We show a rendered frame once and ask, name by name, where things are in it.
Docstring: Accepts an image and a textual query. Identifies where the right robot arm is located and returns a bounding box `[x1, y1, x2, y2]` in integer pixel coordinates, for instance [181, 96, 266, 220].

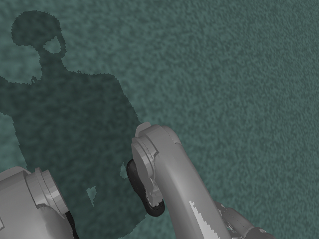
[245, 227, 276, 239]

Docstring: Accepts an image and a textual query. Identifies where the right robot hand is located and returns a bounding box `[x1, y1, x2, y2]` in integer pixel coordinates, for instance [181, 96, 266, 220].
[214, 201, 255, 239]

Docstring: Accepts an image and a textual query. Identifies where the right robot foot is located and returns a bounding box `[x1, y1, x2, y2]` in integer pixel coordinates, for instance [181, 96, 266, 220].
[126, 159, 165, 217]

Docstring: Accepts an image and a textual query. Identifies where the left robot foot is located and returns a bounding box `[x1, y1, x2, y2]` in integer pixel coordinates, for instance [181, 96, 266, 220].
[65, 211, 79, 239]

